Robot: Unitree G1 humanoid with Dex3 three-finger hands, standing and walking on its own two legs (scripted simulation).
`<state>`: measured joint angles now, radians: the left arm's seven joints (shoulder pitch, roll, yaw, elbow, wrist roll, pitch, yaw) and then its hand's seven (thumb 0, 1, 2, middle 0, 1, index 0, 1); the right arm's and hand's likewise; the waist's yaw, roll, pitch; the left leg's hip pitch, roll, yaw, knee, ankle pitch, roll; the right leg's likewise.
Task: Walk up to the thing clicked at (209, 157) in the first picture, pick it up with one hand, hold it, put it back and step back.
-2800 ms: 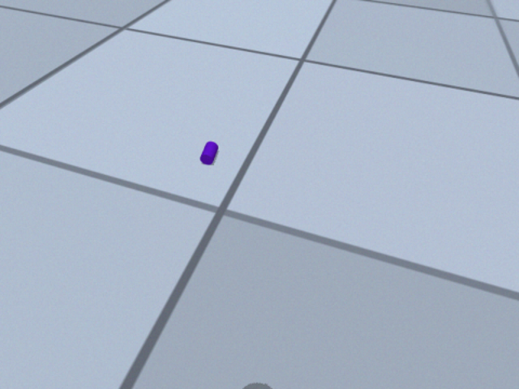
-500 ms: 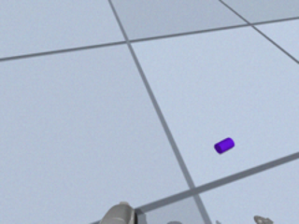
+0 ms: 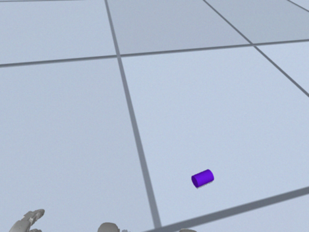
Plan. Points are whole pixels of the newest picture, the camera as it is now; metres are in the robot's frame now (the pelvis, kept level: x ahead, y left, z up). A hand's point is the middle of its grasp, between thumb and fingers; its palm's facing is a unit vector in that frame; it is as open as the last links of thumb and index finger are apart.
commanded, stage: walk up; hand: left
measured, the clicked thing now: (202, 178) +0.55 -0.36 -0.69
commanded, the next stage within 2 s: none
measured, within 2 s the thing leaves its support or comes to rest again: neither
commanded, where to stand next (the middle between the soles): +0.33 -0.73 m, yaw +20 degrees
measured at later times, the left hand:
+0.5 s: hand out of the picture +0.12 +0.09 -0.14, palm faces +0.07 -0.95 -0.31, open 7.4 cm
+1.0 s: hand out of the picture +0.11 -0.18 -0.13, palm faces +0.25 -0.90 -0.35, open 7.4 cm
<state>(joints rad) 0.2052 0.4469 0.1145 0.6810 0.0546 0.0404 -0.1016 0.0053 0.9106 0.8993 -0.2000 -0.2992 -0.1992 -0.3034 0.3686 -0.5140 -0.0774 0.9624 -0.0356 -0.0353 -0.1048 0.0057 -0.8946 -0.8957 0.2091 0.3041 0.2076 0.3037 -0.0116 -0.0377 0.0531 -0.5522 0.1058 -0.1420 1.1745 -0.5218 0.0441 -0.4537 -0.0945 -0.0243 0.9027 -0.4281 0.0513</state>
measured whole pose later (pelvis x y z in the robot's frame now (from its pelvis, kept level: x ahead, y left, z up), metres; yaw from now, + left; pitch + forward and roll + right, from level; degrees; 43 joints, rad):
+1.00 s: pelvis +0.18 -0.45 +0.02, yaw +16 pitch +0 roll +1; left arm 0.34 0.43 0.09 0.73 0.08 0.09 -0.06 0.01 0.90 0.90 -0.20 -0.30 -0.20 -0.30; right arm 0.31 -0.41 -0.02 0.92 0.01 -0.08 -0.09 0.00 -0.90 -0.90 0.21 0.30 0.21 0.30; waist 0.10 -0.08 0.12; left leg -0.42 -0.04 0.10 0.70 -0.26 0.07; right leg -0.32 0.05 -0.19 0.72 -0.40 -0.14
